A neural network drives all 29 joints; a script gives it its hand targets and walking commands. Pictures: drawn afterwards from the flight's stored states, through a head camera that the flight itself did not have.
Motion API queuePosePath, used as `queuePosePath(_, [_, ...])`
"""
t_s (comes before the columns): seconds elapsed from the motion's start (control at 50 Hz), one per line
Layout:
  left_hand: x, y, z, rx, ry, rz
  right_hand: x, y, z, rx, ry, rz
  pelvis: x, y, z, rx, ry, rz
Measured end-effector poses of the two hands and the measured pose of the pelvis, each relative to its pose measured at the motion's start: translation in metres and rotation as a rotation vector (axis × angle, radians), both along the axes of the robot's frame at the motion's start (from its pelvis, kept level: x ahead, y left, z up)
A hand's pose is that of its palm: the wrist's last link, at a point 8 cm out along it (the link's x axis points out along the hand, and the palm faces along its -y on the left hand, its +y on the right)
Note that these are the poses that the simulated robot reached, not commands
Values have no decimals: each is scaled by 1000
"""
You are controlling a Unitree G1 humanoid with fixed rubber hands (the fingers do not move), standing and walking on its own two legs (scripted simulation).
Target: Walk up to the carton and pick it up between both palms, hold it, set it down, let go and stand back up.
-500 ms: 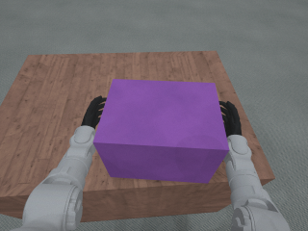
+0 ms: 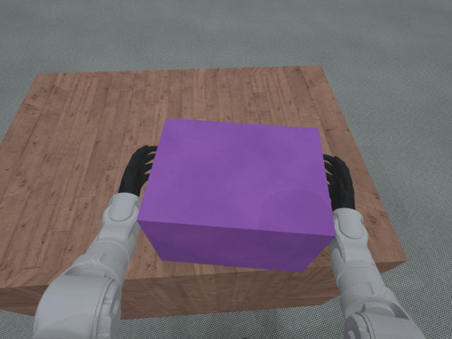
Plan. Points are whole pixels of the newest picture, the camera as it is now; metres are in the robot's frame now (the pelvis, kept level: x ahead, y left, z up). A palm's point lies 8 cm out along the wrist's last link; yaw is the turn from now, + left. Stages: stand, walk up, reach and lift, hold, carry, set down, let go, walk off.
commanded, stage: set down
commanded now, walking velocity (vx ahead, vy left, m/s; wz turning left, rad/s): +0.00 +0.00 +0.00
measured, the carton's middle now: (235, 197) +0.38 -0.10 -0.03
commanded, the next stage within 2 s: none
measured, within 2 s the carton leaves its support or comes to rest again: rests again in 0.12 s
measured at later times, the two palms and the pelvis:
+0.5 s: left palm (134, 184) +0.43 +0.10 +0.01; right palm (340, 198) +0.32 -0.28 +0.01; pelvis -0.02 +0.00 -0.01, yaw -1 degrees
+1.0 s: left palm (116, 185) +0.42 +0.12 +0.03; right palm (373, 192) +0.30 -0.33 +0.04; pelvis -0.04 +0.00 -0.03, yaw -3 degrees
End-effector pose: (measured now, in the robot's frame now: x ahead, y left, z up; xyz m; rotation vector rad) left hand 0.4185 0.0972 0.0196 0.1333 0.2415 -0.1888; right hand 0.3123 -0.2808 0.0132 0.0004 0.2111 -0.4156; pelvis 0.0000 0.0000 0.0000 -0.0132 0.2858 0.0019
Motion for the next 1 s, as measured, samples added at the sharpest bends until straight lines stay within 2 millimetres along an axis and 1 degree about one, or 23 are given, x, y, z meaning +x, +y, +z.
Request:
queuePosePath(0.14, [0,-1,0,-2,-2,-1,1,0,-1,-10,6,11,-6,-2,-1,5,-1,-9])
queuePosePath(0.38, [7,-2,-3,-14,-5,-7,3,0,0,-21,7,4,-16,-1,-5,12,21,-23])
queuePosePath(0.48, [9,-2,-5,-10,-6,-8,3,0,-1,-24,9,2,-16,1,-7,11,38,-27])
queuePosePath(0.68, [8,-2,-5,10,11,-12,7,-4,-4,32,16,0,-13,4,-16,-3,67,-42])
queuePosePath(0.76, [4,3,-3,8,16,-15,5,-12,1,33,2,-8,-14,4,-19,-7,55,-43])
queuePosePath(0.82, [2,10,-1,7,26,1,2,-24,8,29,-4,-22,-17,4,-21,-7,41,-45])
queuePosePath(0.92, [3,22,7,-2,14,29,-4,-43,23,11,-9,-30,-28,2,-25,0,29,-48])
queuePosePath(1.0, [2,26,10,-7,7,30,-9,-49,26,6,9,-11,-37,0,-29,6,26,-47])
